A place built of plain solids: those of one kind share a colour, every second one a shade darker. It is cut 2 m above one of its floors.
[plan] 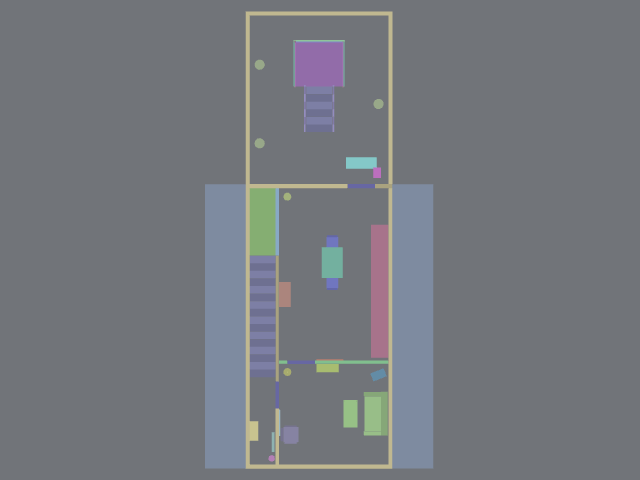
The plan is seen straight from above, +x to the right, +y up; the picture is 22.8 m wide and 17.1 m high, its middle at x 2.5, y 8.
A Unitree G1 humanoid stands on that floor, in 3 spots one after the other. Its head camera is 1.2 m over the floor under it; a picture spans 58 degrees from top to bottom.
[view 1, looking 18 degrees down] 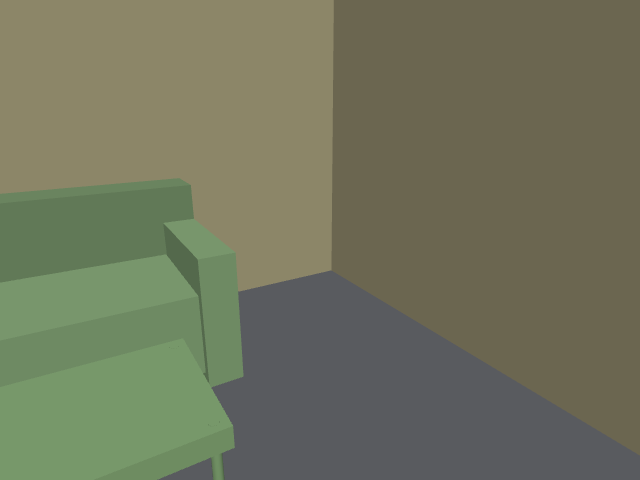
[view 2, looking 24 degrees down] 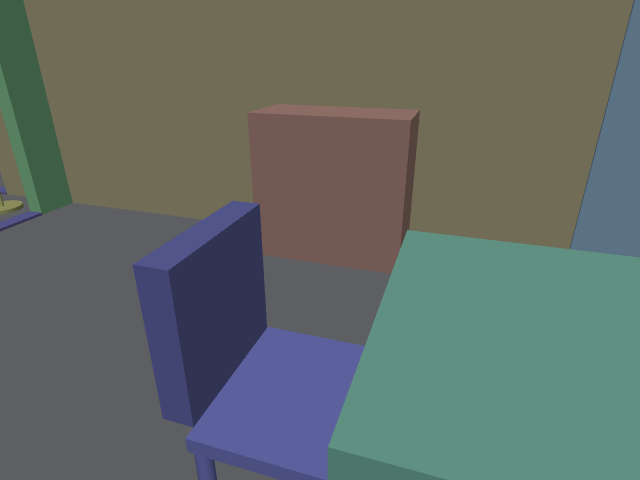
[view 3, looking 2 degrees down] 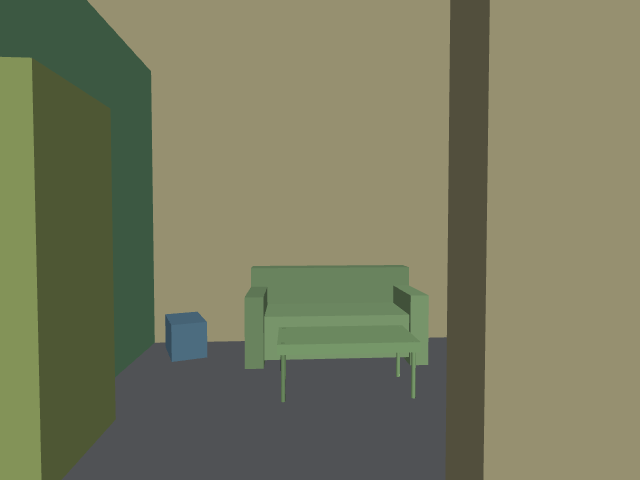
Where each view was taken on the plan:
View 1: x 2.44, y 1.60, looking -31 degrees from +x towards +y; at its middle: wall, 3.07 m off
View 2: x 3.69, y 6.76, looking -162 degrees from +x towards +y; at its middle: dresser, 2.57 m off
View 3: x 0.46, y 2.21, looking -4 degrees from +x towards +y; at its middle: wall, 4.49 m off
